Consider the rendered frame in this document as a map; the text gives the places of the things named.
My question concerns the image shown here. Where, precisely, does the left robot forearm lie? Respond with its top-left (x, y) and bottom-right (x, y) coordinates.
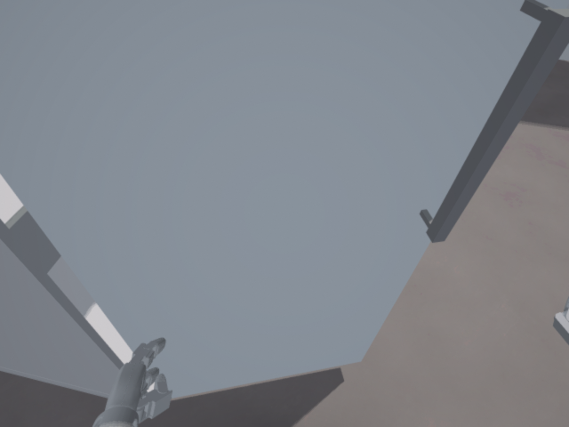
top-left (92, 407), bottom-right (139, 427)

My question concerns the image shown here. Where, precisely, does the robot left hand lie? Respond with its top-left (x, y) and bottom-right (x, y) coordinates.
top-left (105, 337), bottom-right (172, 423)

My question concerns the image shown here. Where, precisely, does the handle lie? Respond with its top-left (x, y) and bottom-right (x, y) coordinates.
top-left (420, 0), bottom-right (569, 243)

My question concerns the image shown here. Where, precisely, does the fridge door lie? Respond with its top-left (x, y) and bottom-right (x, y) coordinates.
top-left (0, 0), bottom-right (569, 399)

